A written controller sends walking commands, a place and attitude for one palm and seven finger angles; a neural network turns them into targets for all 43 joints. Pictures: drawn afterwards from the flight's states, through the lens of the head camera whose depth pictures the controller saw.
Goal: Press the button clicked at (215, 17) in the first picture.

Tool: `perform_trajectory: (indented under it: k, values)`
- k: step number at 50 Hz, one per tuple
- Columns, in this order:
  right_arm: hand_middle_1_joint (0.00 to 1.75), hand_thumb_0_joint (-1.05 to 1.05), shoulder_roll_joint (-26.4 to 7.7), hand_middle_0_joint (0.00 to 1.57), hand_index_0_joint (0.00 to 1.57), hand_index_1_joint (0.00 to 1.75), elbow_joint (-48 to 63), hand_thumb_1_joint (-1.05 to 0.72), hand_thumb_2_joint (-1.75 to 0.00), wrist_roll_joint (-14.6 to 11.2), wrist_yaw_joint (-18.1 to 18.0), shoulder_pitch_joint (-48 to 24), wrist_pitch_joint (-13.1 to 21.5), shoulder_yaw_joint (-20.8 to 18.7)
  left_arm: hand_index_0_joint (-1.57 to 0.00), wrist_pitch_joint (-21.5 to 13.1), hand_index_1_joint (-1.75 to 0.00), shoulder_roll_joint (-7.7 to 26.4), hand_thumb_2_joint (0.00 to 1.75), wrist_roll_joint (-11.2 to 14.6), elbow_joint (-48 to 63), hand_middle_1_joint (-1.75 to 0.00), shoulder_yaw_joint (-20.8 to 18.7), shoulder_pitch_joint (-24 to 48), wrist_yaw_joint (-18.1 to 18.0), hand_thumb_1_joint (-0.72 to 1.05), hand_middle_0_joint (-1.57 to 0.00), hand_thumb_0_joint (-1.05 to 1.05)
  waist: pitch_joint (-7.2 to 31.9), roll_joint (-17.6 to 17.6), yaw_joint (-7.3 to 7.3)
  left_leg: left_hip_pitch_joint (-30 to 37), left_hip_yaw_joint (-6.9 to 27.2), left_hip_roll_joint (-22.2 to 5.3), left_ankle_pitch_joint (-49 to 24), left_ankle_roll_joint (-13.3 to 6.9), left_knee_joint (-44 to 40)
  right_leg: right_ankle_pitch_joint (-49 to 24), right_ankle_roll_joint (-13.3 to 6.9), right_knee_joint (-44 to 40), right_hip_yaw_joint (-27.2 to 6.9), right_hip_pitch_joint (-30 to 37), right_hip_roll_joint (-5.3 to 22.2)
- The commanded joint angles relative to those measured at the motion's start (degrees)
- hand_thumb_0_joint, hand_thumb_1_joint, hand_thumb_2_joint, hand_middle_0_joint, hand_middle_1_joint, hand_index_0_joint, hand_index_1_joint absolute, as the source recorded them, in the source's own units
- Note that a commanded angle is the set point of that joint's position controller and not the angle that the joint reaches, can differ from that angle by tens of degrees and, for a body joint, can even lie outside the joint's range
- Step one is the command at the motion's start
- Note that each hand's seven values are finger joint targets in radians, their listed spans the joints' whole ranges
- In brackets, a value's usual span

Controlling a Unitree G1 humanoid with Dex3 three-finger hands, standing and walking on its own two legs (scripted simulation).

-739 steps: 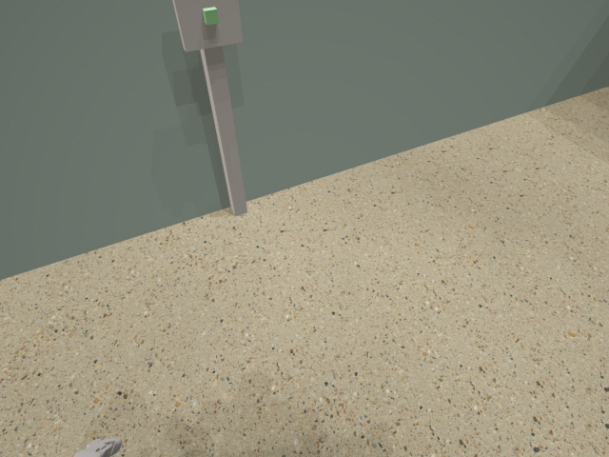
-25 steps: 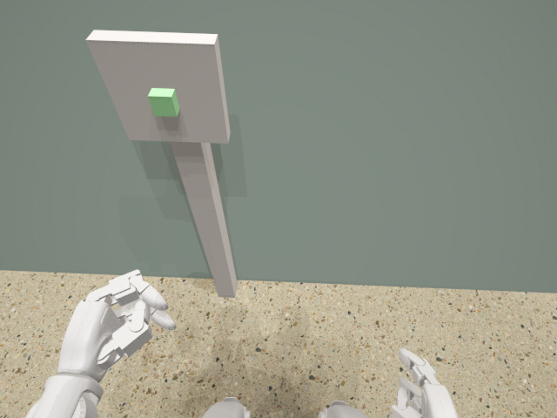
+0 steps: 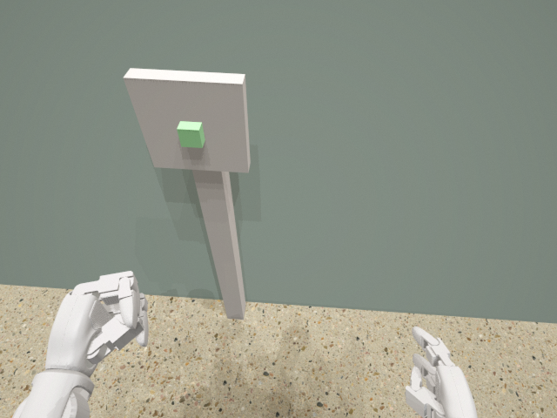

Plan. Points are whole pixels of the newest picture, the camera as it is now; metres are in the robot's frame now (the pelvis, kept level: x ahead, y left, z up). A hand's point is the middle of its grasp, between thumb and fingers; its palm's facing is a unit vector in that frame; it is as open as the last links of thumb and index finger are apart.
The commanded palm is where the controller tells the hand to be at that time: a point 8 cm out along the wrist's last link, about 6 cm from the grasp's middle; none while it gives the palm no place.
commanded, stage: raise the hand and make a fist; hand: left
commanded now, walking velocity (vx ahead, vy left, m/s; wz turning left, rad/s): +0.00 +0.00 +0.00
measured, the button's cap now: (191, 133) +0.52 +0.19 +0.13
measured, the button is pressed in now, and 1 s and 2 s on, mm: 0 0 0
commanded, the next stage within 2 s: aim a knuckle at the button in 0.76 s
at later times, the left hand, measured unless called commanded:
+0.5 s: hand (125, 282) +0.24 +0.20 +0.12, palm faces +0.03 -1.00 -0.05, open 3.1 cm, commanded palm +0.21 +0.25 +0.13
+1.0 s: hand (137, 287) +0.24 +0.19 +0.12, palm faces +0.05 -1.00 -0.06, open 3.1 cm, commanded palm +0.23 +0.24 +0.12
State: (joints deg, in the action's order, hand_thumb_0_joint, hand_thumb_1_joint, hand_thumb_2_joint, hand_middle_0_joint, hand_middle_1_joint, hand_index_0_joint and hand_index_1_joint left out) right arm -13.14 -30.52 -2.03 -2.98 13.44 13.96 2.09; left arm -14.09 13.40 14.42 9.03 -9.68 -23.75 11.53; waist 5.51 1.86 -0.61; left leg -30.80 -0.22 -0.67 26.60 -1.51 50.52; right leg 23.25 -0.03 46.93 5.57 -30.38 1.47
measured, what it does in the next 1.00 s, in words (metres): stands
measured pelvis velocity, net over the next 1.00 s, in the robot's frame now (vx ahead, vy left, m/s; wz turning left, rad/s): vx -0.01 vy -0.02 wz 0.01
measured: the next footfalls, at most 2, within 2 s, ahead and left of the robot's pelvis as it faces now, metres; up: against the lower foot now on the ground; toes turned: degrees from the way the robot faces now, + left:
none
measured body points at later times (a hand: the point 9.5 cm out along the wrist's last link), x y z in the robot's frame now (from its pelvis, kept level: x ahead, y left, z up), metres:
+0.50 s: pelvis +0.01 -0.01 +0.02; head +0.01 -0.02 +0.47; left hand +0.24 +0.26 +0.13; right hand +0.17 -0.24 -0.05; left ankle -0.01 +0.10 -0.70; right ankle +0.00 -0.12 -0.70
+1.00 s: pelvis -0.01 -0.02 +0.02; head +0.00 -0.04 +0.47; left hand +0.23 +0.24 +0.12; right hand +0.17 -0.25 -0.06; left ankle -0.01 +0.10 -0.70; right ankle +0.00 -0.12 -0.70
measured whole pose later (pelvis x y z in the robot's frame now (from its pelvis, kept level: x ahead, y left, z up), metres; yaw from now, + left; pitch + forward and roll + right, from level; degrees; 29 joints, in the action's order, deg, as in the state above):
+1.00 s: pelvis -0.01 -0.02 +0.02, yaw +0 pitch +1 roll -1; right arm -14.5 -35.7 -2.7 -5.0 13.8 15.2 3.5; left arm -7.9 15.0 16.3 -1.4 -13.9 -10.3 15.8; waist 1.8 3.0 -1.5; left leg -20.1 0.2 -1.0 21.0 0.0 39.5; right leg 18.8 -1.4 37.5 6.1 -20.2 0.7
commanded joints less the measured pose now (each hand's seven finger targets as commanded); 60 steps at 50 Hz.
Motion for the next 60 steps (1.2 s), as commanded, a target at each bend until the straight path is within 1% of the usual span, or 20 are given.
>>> perform_trajectory:
  k: [1,9,11,15,16,19,21,24,27,30,31,34,40,41,43,45,46,53,56,60]
  values:
    - [0.3,0.0,-7.52,0.2,0.2,0.3,7.77,-0.9,-0.9,-0.2,-0.71,-2.31,2.57,-2.66,-1.3,-1.21,-1.5,7.48,0.9,1.46,11.87,-1.5,-4.86,6.79,0.97,0.9,-1.3,0.0,5.97,0.9,0.44,5.94,2.85,-0.1,-19.63,1.09,-10.86,-15.08,-1.24,-6.59,-0.25,6.73,-2.3]
    - [0.3,0.0,-7.49,0.2,0.2,0.3,6.82,-0.9,-0.9,-0.41,-1.09,-2.78,3.21,-1.83,-1.3,1.36,-1.5,9.43,0.9,2.38,11.61,-1.5,-7.33,11.48,2.62,0.9,-1.3,0.0,7.42,2.65,-0.17,10.05,2.76,0.03,-21.9,1.2,-13.48,-17.53,-1.22,-9.29,-0.31,10.34,-2.04]
    - [0.3,0.0,-7.68,0.2,0.2,0.3,6.43,-0.9,-0.9,-0.34,-1.09,-3.27,3.41,-1.74,-1.3,2.21,-1.5,10.14,0.9,2.95,10.07,-1.5,-8.33,11.88,3.01,0.9,-1.3,0.0,6.73,0.19,-0.34,9.88,2.69,0.16,-22.08,0.99,-13.87,-18.27,-1.17,-10.15,-0.54,11.8,-2.14]
    - [0.3,0.0,-7.78,0.2,0.2,0.3,6.08,-0.9,-0.9,-0.66,-1.38,-3.5,3.66,-1.79,-1.3,3.53,-1.5,10.63,0.9,3.6,9.63,-1.5,-9.17,14.61,3.95,0.9,-1.3,0.0,6.74,1.58,-0.75,11.53,2.21,0.31,-22.55,1.06,-15.39,-19.2,-1.05,-11.5,-0.53,13.0,-1.8]
    - [0.3,0.0,-8.0,0.2,0.2,0.3,5.9,-0.9,-0.9,-0.49,-1.41,-3.72,3.65,-1.6,-1.3,4.14,-1.5,11.44,0.9,3.81,8.34,-1.5,-9.72,14.96,4.07,0.9,-1.3,0.0,5.91,-0.19,-0.74,11.02,2.37,0.3,-22.43,0.83,-15.5,-19.23,-1.1,-11.93,-0.78,13.69,-2.01]
    - [0.3,0.0,-7.84,0.2,0.2,0.3,5.73,-0.9,-0.9,-0.66,-1.51,-3.7,3.96,-1.7,-1.3,4.83,-1.5,11.21,0.9,3.96,8.04,-1.5,-9.97,15.65,4.39,0.9,-1.3,0.0,6.31,1.97,-1.12,12.64,1.95,0.44,-22.96,0.95,-16.5,-19.77,-1.11,-12.78,-0.84,14.35,-1.75]
    - [0.3,0.0,-8.07,0.2,0.2,0.3,5.58,-0.9,-0.9,-0.73,-1.45,-3.92,3.94,-1.72,-1.3,5.64,-1.5,9.61,0.9,4.38,4.87,-1.5,-9.1,13.44,4.87,0.9,-1.3,0.0,3.99,-1.93,-1.03,11.27,1.85,0.51,-21.56,0.76,-16.73,-18.99,-0.98,-13.66,-1.02,14.41,-1.99]
    - [0.3,0.0,-8.11,0.2,0.2,0.3,5.79,-0.9,-0.9,-0.63,-1.35,-3.97,3.92,-1.94,-1.3,5.46,-1.5,10.55,0.9,3.91,7.06,-1.5,-9.48,14.82,4.71,0.9,-1.3,0.0,4.63,0.67,-1.29,12.09,1.49,0.67,-21.49,0.8,-17.22,-19.12,-0.96,-13.71,-1.2,14.56,-1.67]
    - [0.3,0.0,-7.98,0.2,0.2,0.3,5.9,-0.9,-0.9,-0.43,-1.2,-3.94,3.89,-2.09,-1.3,4.51,-1.5,11.29,0.9,3.53,8.46,-1.5,-10.26,15.45,3.86,0.9,-1.3,0.0,5.49,-0.41,-1.35,12.18,1.23,0.77,-20.72,0.67,-17.26,-18.08,-0.86,-14.13,-1.74,15.2,-1.7]
    - [0.3,0.0,-7.64,0.2,0.2,0.3,5.56,-0.9,-0.9,-0.49,-1.18,-3.92,4.11,-2.01,-1.3,3.22,-1.5,10.57,0.9,3.18,8.66,-1.5,-9.97,15.83,2.97,0.9,-1.3,0.0,4.7,2.3,-1.12,12.73,1.04,0.82,-19.87,0.8,-17.45,-16.98,-0.99,-14.38,-1.7,14.34,-1.66]
    - [0.3,0.0,-7.83,0.2,0.2,0.3,5.42,-0.9,-0.9,-0.36,-1.11,-3.87,4.02,-1.95,-1.3,2.95,-1.5,11.11,0.9,3.05,8.31,-1.5,-9.95,16.06,2.79,0.9,-1.3,0.0,3.61,0.03,-0.78,12.11,1.29,0.69,-19.26,0.63,-17.42,-16.2,-0.96,-14.57,-1.77,14.2,-1.88]
    - [0.3,0.0,-7.68,0.2,0.2,0.3,5.32,-0.9,-0.9,-0.5,-1.32,-4.13,4.26,-1.94,-1.3,2.51,-1.5,10.37,0.9,2.86,7.69,-1.5,-9.23,16.44,3.07,0.9,-1.3,0.0,3.36,1.66,-0.86,12.19,1.03,0.85,-17.41,0.68,-17.78,-14.42,-0.91,-15.08,-2.09,13.9,-1.6]
    - [0.3,0.0,-7.68,0.2,0.2,0.3,5.19,-0.9,-0.9,-0.59,-1.72,-4.54,4.57,-1.82,-1.3,2.92,-1.5,10.32,0.9,3.18,6.59,-1.5,-9.1,16.46,3.82,0.9,-1.3,0.0,3.28,0.42,-0.85,11.98,0.91,1.0,-16.6,0.39,-17.76,-13.83,-0.65,-15.91,-2.65,14.14,-1.35]
    - [0.3,0.0,-7.86,0.2,0.2,0.3,5.09,-0.9,-0.9,-0.46,-1.74,-4.43,4.49,-1.75,-1.3,3.02,-1.5,10.72,0.9,3.49,5.67,-1.5,-9.45,16.28,3.98,0.9,-1.3,0.0,2.7,-2.52,-0.69,11.14,1.04,0.94,-16.5,0.3,-17.56,-13.43,-0.56,-16.15,-2.93,14.64,-1.51]
    - [0.3,0.0,-7.8,0.2,0.2,0.3,5.02,-0.9,-0.9,-0.53,-1.9,-4.64,4.57,-1.76,-1.3,3.05,-1.5,10.67,0.9,3.67,5.84,-1.5,-9.59,17.1,4.32,0.9,-1.3,0.0,3.64,-0.66,-0.9,11.32,0.67,1.11,-16.12,0.29,-17.44,-13.06,-0.43,-16.41,-3.45,14.71,-1.15]
    - [0.3,0.0,-7.77,0.2,0.2,0.3,4.31,-0.9,-0.9,-0.69,-2.19,-4.71,4.54,-1.7,-1.3,2.79,-1.5,10.49,0.9,3.25,4.76,-1.5,-8.47,22.6,4.04,0.9,-1.3,0.0,1.9,0.19,0.25,11.46,0.84,1.09,-14.48,0.31,-17.41,-10.89,-0.32,-16.7,-3.41,12.65,-1.2]
    - [0.3,0.0,-8.03,0.2,0.2,0.3,3.73,-0.9,-0.9,-0.63,-2.38,-4.71,4.41,-1.55,-1.3,2.65,-1.5,10.94,0.9,3.09,3.39,-1.5,-8.03,25.92,3.84,0.9,-1.3,0.0,0.2,-2.39,1.15,10.62,1.23,0.92,-13.43,0.16,-17.26,-8.97,-0.25,-17.15,-3.69,11.72,-1.4]
    - [0.3,0.0,-8.06,0.2,0.2,0.3,2.94,-0.9,-0.9,-0.63,-2.86,-4.32,4.33,-1.75,-1.3,2.11,-1.5,12.06,0.9,1.9,-3.51,-1.5,-8.25,33.03,3.88,0.9,-1.3,0.0,6.51,0.75,0.18,12.31,0.89,1.15,-15.77,0.35,-17.26,-12.61,-0.58,-15.57,-3.91,14.18,-0.88]
    - [0.3,0.0,-8.36,0.2,0.2,0.3,2.82,-0.9,-0.9,-0.47,-2.66,-3.99,3.62,-1.84,-1.3,2.42,-1.5,13.88,0.9,2.21,-8.62,-1.5,-10.65,32.66,3.66,0.9,-1.3,0.0,5.85,-3.6,-0.42,10.44,0.82,1.07,-17.28,0.35,-17.16,-15.03,-0.52,-15.31,-4.02,15.35,-0.99]
    - [0.3,0.0,-8.08,0.2,0.2,0.3,3.36,-0.9,-0.9,-0.51,-2.2,-3.95,2.77,-2.04,-1.3,1.9,-1.5,13.18,0.9,1.77,-9.18,-1.5,-10.26,36.05,3.33,0.9,-1.3,0.0,8.09,0.45,-0.71,11.62,0.04,1.25,-19.34,0.61,-17.43,-18.35,-0.75,-14.27,-3.83,15.89,-0.8]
